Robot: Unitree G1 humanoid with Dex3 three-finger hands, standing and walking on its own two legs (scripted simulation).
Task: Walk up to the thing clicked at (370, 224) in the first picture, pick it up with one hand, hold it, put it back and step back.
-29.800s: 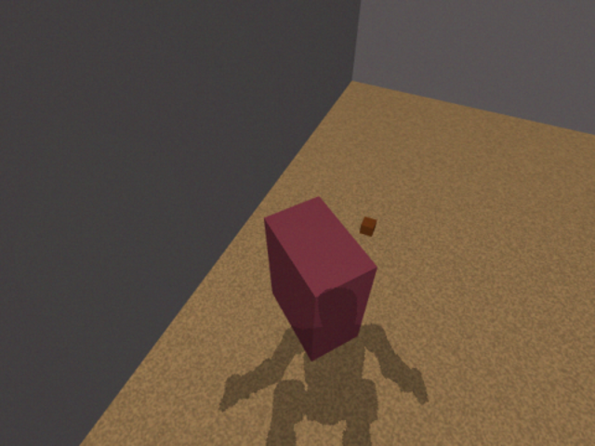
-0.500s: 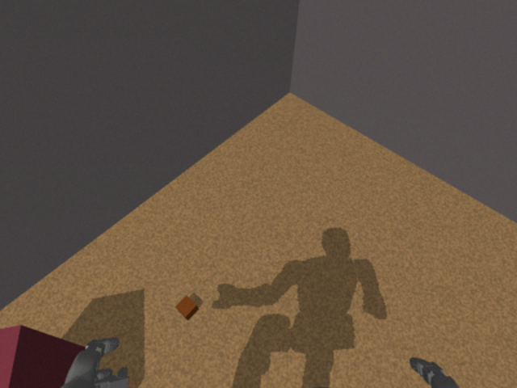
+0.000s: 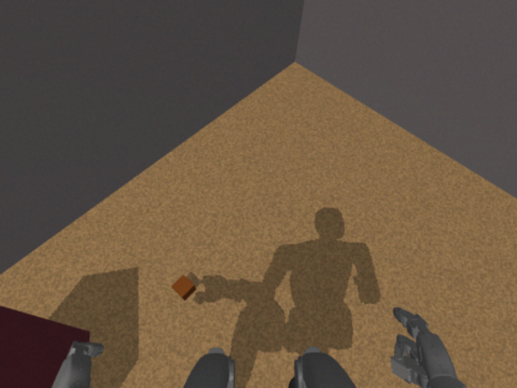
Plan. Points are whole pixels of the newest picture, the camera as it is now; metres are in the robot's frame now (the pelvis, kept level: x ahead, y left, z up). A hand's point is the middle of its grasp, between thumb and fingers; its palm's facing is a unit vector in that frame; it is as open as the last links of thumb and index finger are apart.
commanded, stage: rise first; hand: left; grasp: from above
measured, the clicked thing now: (184, 287) +0.42 +0.25 -0.67
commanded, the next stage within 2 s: none
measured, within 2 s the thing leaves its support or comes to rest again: neither
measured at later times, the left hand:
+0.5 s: hand (131, 342) +0.22 +0.29 -0.32, palm faces -0.24 -0.38 -0.89, open 14.0 cm
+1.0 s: hand (154, 312) +0.31 +0.29 -0.46, palm faces -0.25 -0.36 -0.90, open 13.1 cm
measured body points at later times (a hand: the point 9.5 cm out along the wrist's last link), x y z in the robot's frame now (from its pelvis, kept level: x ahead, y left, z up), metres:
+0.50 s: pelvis -0.05 -0.02 -0.16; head +0.12 +0.00 +0.25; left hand +0.23 +0.30 -0.27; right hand +0.13 -0.28 -0.29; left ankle +0.00 +0.10 -0.66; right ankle +0.01 -0.13 -0.66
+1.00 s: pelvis -0.10 +0.00 -0.31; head +0.10 +0.03 +0.10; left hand +0.32 +0.30 -0.41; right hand -0.04 -0.26 -0.43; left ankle +0.00 +0.10 -0.66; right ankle +0.00 -0.13 -0.66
